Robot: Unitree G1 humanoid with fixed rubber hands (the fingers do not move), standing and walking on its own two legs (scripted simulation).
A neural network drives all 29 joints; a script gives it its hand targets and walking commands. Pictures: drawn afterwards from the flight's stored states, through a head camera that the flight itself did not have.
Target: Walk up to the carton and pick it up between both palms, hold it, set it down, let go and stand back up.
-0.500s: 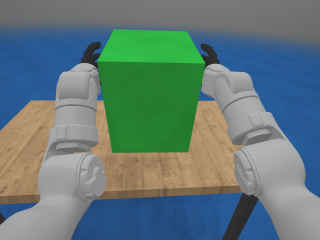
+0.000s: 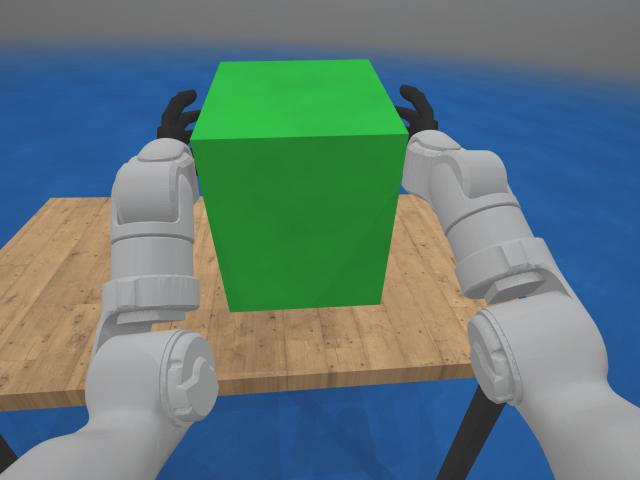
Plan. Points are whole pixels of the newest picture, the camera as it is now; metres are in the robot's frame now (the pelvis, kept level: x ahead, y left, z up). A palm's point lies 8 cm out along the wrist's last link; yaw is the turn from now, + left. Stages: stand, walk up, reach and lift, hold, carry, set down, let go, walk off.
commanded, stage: hold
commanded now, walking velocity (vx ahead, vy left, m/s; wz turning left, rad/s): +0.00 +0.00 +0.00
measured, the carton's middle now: (300, 183) +0.39 +0.00 +0.28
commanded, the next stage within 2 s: none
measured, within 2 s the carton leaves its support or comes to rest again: neither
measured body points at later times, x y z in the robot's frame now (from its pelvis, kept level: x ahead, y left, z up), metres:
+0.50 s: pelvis +0.01 +0.00 +0.00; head -0.07 +0.02 +0.44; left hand +0.41 +0.14 +0.30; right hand +0.40 -0.14 +0.32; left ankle +0.04 +0.12 -0.75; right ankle +0.00 -0.10 -0.75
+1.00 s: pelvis +0.01 -0.01 +0.00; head -0.08 +0.01 +0.44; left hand +0.39 +0.14 +0.31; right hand +0.39 -0.14 +0.32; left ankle +0.04 +0.12 -0.75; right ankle +0.00 -0.10 -0.75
